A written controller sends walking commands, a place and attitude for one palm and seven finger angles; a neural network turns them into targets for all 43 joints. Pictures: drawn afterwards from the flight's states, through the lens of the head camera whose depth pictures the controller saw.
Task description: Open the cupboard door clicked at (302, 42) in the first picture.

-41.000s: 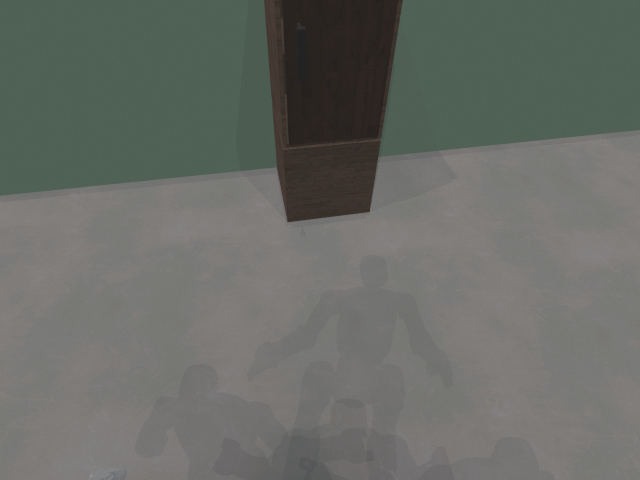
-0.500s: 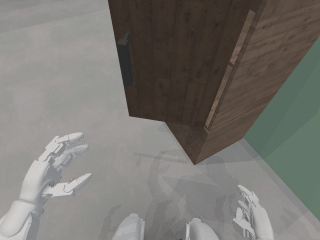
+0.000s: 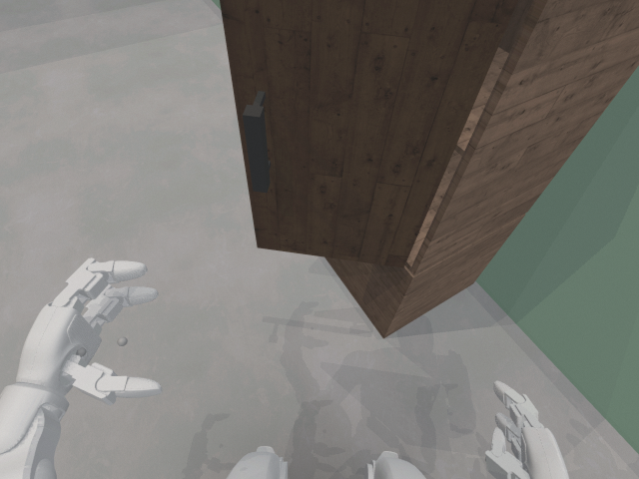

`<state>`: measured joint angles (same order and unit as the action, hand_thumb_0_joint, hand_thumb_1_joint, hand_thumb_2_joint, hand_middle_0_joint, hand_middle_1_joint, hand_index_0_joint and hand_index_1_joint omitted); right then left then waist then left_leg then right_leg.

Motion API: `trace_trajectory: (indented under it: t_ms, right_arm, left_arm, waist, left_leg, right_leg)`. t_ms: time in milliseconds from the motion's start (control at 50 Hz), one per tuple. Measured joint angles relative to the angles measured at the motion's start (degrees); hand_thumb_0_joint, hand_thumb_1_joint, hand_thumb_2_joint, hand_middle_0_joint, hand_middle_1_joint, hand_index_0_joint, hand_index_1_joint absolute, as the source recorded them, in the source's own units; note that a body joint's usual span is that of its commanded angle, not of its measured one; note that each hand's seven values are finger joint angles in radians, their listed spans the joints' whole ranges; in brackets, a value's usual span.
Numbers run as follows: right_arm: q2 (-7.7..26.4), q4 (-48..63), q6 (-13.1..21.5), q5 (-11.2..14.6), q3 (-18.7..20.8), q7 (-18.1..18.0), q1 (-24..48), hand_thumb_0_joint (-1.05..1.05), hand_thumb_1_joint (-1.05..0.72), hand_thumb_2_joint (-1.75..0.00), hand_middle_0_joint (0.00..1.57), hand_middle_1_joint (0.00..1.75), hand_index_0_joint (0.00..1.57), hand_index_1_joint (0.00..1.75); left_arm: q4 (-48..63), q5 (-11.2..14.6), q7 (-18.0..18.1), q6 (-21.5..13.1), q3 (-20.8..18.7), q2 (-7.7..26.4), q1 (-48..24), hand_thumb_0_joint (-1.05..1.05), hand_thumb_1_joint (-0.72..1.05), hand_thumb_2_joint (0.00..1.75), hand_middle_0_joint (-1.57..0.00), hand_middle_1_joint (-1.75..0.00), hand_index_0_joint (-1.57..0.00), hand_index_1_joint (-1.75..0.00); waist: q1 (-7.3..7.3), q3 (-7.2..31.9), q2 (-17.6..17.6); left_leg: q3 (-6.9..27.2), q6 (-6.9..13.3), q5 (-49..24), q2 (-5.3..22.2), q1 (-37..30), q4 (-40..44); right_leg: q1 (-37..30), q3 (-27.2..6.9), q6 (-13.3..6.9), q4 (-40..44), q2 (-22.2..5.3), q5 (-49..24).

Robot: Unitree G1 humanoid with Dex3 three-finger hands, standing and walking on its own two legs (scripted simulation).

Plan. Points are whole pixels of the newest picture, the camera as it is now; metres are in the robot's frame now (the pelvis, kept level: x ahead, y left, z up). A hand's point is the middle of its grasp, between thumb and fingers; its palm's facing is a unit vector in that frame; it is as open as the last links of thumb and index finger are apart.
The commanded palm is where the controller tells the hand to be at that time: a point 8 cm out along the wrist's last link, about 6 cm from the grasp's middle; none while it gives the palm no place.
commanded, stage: raise the hand with hooked fingers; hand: left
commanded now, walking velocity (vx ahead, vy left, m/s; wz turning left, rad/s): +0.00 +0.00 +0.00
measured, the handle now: (260, 143) +0.58 +0.13 +0.06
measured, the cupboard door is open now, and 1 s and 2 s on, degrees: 51 51 51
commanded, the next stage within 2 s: move the hooked fingers beside the handle in 0.94 s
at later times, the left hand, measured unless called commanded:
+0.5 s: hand (96, 286) +0.30 +0.27 +0.08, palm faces -0.06 -1.00 -0.04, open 14.0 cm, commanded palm +0.27 +0.32 +0.08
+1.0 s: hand (110, 289) +0.30 +0.26 +0.08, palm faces -0.06 -1.00 -0.03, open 14.0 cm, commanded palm +0.27 +0.31 +0.08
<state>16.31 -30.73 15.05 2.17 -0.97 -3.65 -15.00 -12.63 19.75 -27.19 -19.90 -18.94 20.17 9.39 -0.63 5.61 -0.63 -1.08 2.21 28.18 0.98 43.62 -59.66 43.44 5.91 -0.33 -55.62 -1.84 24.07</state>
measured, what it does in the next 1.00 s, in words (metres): stands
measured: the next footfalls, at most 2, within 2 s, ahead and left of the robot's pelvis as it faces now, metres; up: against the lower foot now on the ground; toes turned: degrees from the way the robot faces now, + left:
none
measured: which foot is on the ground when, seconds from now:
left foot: down 0.00-1.00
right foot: down 0.00-1.00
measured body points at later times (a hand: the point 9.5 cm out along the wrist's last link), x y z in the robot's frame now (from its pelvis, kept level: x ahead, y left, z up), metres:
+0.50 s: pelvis +0.01 +0.00 +0.01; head +0.07 +0.01 +0.46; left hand +0.30 +0.33 +0.09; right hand +0.16 -0.25 -0.06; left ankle +0.01 +0.09 -0.67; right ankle +0.03 -0.12 -0.67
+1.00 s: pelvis +0.01 -0.01 +0.02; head +0.07 +0.00 +0.46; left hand +0.30 +0.31 +0.08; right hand +0.17 -0.26 -0.06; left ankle +0.01 +0.09 -0.67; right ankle +0.03 -0.12 -0.67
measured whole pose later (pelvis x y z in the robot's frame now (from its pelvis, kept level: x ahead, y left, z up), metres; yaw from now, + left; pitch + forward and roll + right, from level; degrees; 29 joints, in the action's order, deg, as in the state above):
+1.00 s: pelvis +0.01 -0.01 +0.02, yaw +0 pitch +12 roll -2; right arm 16.0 -30.8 11.9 2.3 -2.8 -4.1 -16.3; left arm -26.3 21.1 -34.0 -16.6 -24.9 24.7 -2.5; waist -0.8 5.2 -1.3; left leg -1.2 1.4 26.5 1.6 39.1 -53.9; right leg 39.3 5.7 -1.0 -50.3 -0.8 22.6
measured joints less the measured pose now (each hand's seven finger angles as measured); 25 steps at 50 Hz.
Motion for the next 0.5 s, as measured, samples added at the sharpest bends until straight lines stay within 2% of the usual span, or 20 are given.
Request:
trace_trajectory:
  t_ms: [260,500]
  right_arm:
    - [-1.23,0.45,-1.31,-0.17,-2.32,-0.04,0.27,0.01,-0.90,-0.90,0.20,0.30,0.20,0.30]
    - [0.02,-0.76,-2.64,0.04,-1.89,-0.59,-1.71,0.01,-0.90,-0.90,0.20,0.30,0.20,0.30]
  left_arm:
    - [-5.69,0.17,-3.21,3.66,-2.77,2.66,-6.69,-0.01,-0.47,0.32,-0.30,-1.18,-0.29,-1.18]
    - [-12.73,1.27,-6.79,4.80,-6.15,5.68,-12.51,-0.01,-0.50,0.31,-0.30,-1.20,-0.30,-1.19]
  waist:
    - [0.84,-0.32,-0.63]
    - [0.08,-0.64,-0.69]
  left_leg:
    - [0.23,0.10,-0.58,-0.09,-2.65,2.62]
    - [-0.21,-0.14,-1.31,0.19,-4.18,4.98]
  right_leg:
    - [-2.97,0.21,0.21,3.09,0.13,-0.75]
    - [-4.09,-0.24,0.00,5.11,0.55,-1.48]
